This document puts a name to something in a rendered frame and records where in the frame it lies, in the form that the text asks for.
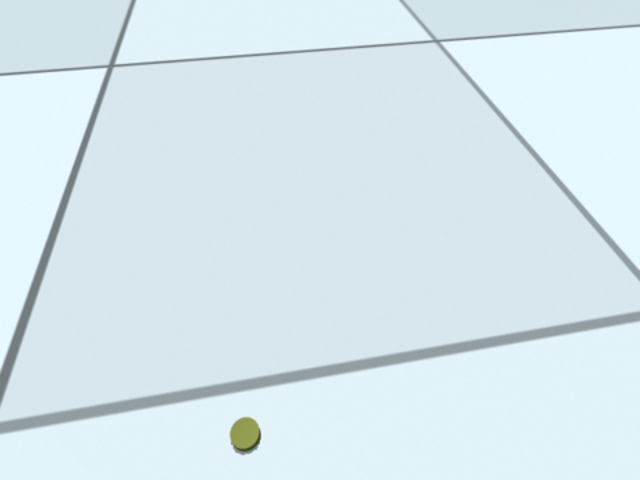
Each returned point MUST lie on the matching tin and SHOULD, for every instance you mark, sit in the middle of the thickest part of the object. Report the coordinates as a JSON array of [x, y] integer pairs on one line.
[[245, 434]]

